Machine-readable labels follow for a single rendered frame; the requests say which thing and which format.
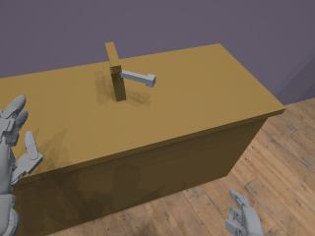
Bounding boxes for counter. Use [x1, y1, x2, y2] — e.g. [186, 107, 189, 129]
[0, 41, 286, 236]

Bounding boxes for robot left forearm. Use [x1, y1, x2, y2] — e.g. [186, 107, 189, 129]
[0, 194, 20, 236]

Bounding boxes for tap lever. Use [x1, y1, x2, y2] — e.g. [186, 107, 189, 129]
[120, 70, 157, 88]

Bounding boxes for right robot hand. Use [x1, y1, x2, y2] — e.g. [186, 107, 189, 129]
[225, 190, 265, 236]

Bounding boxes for left robot hand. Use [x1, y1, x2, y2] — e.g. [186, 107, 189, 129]
[0, 94, 43, 195]

